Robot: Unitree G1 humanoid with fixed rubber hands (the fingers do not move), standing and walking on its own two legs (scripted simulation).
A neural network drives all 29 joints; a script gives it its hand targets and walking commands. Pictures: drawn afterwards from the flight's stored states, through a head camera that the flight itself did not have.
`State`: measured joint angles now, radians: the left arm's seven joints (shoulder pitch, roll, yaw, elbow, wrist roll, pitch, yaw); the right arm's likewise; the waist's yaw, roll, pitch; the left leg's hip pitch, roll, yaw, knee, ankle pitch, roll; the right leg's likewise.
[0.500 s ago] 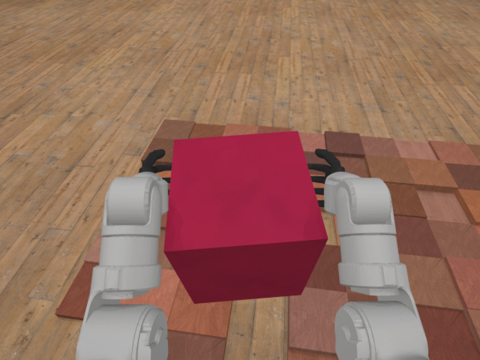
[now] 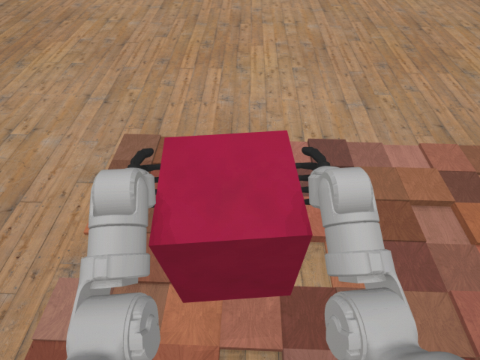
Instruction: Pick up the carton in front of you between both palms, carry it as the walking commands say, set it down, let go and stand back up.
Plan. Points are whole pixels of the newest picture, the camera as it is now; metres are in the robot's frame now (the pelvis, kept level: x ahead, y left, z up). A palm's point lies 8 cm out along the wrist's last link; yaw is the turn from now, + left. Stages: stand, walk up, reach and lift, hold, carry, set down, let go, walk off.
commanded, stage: carry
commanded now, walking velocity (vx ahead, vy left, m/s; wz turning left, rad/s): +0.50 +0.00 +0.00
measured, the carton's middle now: (231, 221) +0.37 -0.01 +0.02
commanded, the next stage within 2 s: none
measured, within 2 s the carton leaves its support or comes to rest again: neither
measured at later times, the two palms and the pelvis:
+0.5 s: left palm (179, 68) +0.70 +0.09 +0.15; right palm (300, 65) +0.72 -0.20 +0.13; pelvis +0.33 -0.08 +0.01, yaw +1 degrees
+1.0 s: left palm out of the picture +1.10 -0.01 +0.17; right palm (309, 2) +1.06 -0.29 +0.16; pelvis +0.68 -0.12 -0.01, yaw +0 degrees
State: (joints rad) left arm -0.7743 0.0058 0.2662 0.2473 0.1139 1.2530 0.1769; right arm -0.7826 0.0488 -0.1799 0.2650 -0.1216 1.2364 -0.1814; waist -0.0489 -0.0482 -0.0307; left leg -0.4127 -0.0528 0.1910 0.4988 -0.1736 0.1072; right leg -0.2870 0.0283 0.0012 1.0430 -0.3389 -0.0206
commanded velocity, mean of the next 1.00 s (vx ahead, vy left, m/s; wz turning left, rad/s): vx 0.50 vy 0.00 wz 0.00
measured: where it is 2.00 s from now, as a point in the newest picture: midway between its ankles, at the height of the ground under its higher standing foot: (255, 156)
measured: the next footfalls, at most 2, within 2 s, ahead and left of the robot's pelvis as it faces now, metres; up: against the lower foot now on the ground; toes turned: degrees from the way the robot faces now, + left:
right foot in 0.26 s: +0.31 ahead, -0.13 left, -0.01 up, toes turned -1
left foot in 0.66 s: +0.61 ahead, +0.00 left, -0.01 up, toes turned +7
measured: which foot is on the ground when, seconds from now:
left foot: down 0.00-0.26, up 0.28-0.64, down 0.66-1.00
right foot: up 0.00-0.24, down 0.26-0.66, up 0.68-0.96, down 0.98-1.00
